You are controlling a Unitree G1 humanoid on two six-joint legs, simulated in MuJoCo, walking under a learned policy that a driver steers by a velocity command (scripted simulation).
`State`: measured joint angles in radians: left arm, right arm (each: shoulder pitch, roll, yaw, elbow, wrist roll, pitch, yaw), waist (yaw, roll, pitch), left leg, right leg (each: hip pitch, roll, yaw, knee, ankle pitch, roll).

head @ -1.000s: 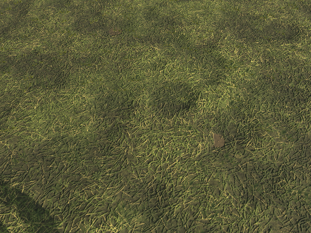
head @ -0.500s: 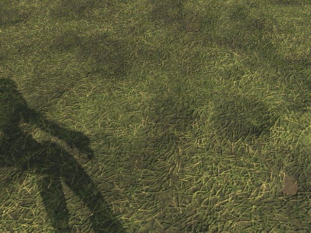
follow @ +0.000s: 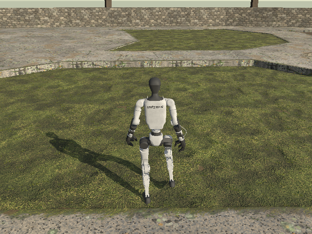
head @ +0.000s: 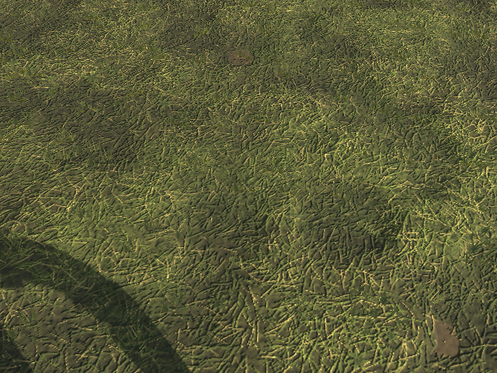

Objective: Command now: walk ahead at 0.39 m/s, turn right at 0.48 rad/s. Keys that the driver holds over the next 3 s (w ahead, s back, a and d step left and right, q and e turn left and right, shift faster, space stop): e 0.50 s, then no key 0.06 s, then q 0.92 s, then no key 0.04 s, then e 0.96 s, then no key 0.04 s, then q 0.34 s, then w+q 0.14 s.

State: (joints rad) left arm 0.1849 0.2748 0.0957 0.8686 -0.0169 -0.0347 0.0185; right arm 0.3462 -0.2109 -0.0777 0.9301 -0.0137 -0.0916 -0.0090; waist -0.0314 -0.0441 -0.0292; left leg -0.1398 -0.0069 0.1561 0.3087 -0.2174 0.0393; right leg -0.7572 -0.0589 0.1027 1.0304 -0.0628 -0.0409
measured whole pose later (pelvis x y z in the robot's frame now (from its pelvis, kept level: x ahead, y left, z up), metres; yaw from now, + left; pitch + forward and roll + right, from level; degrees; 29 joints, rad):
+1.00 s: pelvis +0.20 -0.01 -0.02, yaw -12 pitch +0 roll -1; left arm 0.17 0.25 0.09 0.66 0.01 0.01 0.02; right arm 0.15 -0.28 -0.07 0.70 0.02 0.01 -0.02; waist 0.01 0.03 0.04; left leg -0.34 -0.06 -0.17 0.63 -0.29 0.00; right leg -0.32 0.06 0.02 0.57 -0.25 -0.02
